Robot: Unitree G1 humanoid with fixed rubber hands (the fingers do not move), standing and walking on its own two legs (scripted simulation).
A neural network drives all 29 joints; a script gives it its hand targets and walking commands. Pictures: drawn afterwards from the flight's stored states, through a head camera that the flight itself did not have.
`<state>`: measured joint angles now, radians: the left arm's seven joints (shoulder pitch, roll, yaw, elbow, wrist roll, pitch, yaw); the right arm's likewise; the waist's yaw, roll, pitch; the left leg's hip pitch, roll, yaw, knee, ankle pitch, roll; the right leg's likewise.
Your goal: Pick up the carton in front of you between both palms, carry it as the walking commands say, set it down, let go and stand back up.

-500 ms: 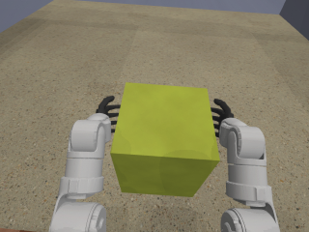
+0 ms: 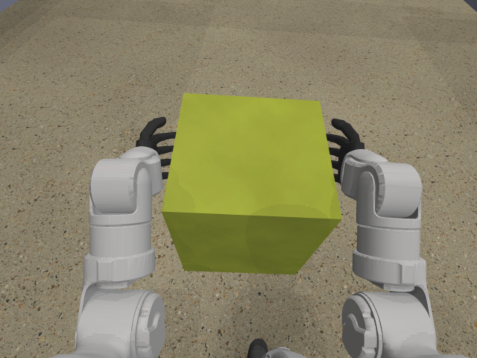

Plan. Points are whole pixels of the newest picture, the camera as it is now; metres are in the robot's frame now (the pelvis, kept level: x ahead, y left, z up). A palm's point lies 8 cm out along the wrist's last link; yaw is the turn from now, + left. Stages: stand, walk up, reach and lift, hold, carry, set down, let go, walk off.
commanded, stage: carry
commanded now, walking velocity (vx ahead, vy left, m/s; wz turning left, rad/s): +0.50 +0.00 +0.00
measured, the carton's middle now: (245, 193) +0.37 +0.01 +0.07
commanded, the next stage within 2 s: none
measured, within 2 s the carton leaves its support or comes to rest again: neither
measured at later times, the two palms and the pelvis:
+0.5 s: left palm (183, 66) +0.69 +0.15 +0.12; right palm (314, 71) +0.69 -0.15 +0.12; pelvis +0.33 +0.01 +0.00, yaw -2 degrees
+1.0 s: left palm (210, 23) +0.94 +0.10 +0.11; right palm (314, 29) +0.93 -0.20 +0.11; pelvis +0.65 -0.04 +0.01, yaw -2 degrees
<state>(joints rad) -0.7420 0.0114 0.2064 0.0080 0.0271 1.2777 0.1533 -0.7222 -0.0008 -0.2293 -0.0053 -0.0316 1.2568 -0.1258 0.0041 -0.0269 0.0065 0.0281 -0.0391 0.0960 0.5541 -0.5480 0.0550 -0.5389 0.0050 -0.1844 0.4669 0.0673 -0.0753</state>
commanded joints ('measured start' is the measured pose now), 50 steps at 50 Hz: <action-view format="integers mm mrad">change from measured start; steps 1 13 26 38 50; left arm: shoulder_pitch -740 -782 -579 -423 22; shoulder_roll -968 -1208 -1139 -1195 -1082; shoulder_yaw -611 -615 -632 -706 -753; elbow -118 8 68 -90 -223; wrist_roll -419 -461 -378 -351 -277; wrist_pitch -1 -38 -94 -127 -72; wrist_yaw -209 -296 -287 -236 -316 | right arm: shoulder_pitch -757 -669 -566 -463 -46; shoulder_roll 908 1093 1074 1154 1073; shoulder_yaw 623 582 632 711 798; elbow -107 67 108 -109 -284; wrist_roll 391 293 349 398 297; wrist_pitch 12 -19 -80 -90 -35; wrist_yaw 195 204 242 267 303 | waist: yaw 108 57 -41 -24 27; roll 14 -56 185 163 -195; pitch -596 -492 -676 -488 -524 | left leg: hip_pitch -221 -792 310 172 -512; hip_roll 107 95 403 297 76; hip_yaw -14 -60 -498 -165 65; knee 506 455 -95 -283 440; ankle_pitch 692 240 672 778 381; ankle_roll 8 -45 187 100 -90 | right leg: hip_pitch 766 660 113 -104 829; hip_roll -129 -257 -25 -65 -376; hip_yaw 166 338 90 94 517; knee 102 -81 658 303 -123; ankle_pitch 221 157 -196 -328 -191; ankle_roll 1 -171 72 108 -111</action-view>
